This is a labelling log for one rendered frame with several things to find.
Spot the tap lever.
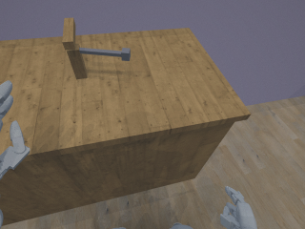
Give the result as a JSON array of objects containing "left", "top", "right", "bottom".
[{"left": 79, "top": 47, "right": 131, "bottom": 61}]

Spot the right robot hand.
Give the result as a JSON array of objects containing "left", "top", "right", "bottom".
[{"left": 220, "top": 186, "right": 257, "bottom": 229}]

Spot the counter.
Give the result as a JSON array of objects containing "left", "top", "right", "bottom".
[{"left": 0, "top": 17, "right": 251, "bottom": 226}]

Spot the left robot hand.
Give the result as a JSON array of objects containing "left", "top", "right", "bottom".
[{"left": 0, "top": 80, "right": 31, "bottom": 180}]

